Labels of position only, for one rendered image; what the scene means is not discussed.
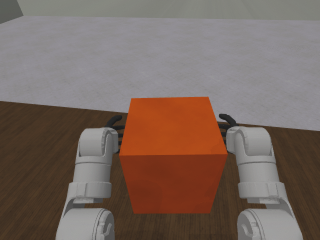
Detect left robot hand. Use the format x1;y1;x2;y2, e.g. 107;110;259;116
104;115;125;154

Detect robot left forearm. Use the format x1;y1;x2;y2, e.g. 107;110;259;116
55;127;119;240

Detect right robot hand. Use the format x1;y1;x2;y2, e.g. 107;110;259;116
218;113;239;154

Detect robot right forearm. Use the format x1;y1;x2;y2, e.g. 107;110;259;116
226;126;303;240

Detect right robot upper arm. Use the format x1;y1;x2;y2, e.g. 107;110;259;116
237;208;303;240

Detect carton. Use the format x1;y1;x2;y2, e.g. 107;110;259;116
119;96;228;214

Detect left robot upper arm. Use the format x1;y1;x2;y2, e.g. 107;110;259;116
56;208;115;240

